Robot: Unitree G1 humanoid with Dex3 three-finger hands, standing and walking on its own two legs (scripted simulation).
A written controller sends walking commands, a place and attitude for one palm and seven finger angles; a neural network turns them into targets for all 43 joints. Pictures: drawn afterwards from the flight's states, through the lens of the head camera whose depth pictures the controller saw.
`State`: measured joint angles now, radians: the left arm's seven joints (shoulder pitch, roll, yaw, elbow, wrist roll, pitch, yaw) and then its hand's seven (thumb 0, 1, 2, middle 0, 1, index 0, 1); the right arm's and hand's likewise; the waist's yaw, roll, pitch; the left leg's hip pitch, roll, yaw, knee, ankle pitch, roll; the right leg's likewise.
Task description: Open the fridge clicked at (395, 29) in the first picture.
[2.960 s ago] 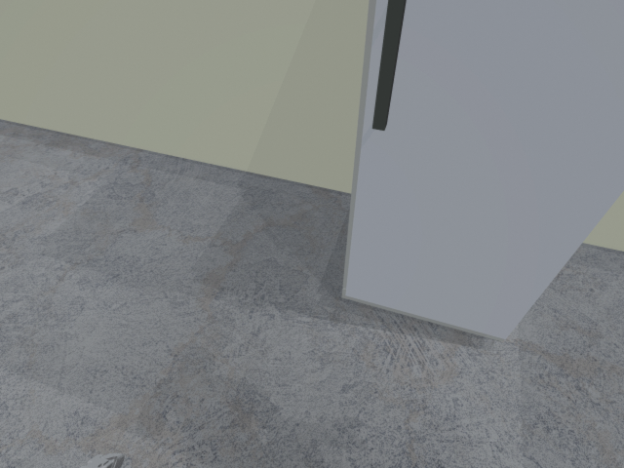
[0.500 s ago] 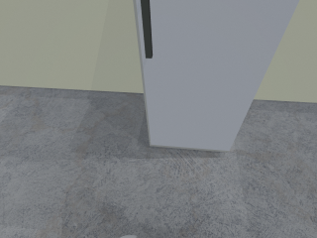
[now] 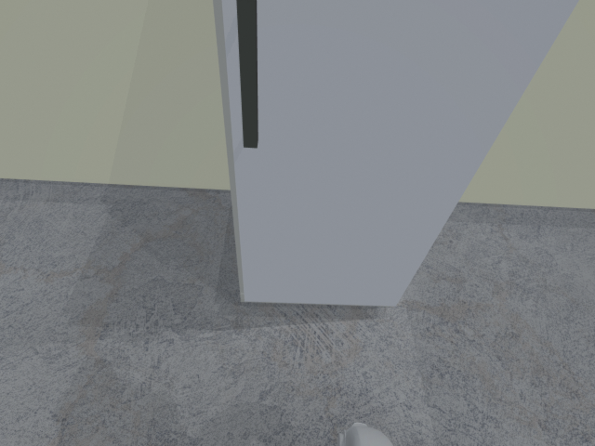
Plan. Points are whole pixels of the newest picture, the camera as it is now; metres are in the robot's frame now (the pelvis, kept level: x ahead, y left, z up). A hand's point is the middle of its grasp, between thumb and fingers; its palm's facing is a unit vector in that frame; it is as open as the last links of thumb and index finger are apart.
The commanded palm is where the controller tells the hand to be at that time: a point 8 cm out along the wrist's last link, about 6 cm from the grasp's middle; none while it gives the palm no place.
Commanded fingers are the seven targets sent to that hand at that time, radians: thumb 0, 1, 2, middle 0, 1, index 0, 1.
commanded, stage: take the last steps up to it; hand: left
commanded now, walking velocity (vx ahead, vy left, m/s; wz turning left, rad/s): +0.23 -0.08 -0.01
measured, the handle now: (250, 74) +0.64 +0.12 +0.17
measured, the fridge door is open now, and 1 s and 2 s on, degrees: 0 0 0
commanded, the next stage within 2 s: come to a stop and stand still in 0.16 s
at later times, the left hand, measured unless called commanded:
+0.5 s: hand (222, 390) +0.24 +0.13 -0.19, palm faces +0.07 -0.98 -0.20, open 7.2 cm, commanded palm none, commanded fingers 0.00 0.90 0.90 -0.20 -0.30 -0.20 -0.30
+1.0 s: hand out of the picture +0.12 +0.12 -0.18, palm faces +0.04 -0.97 -0.25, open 7.4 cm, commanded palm none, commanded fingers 0.00 0.90 0.90 -0.20 -0.30 -0.20 -0.30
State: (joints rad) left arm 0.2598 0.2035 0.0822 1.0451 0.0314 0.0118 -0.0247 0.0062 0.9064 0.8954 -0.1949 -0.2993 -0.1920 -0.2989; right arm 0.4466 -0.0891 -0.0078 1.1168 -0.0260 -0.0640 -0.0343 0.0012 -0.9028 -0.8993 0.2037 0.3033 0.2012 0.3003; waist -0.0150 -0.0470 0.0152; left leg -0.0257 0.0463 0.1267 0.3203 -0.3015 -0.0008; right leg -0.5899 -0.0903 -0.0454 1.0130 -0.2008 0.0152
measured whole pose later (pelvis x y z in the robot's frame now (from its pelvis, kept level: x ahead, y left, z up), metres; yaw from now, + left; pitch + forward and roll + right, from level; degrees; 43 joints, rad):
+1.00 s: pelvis +0.11 -0.07 -0.01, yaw -1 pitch -1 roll +0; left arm 0.31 0.17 0.04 1.03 0.03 0.04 0.03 0.00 0.91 0.90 -0.20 -0.30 -0.19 -0.30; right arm 0.19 -0.16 -0.06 1.01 -0.01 0.06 -0.01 0.00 -0.91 -0.90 0.21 0.30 0.20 0.30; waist 0.00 0.02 0.02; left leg -0.39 0.04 0.11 0.50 -0.18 0.00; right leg -0.16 -0.05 -0.06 0.52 -0.33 0.00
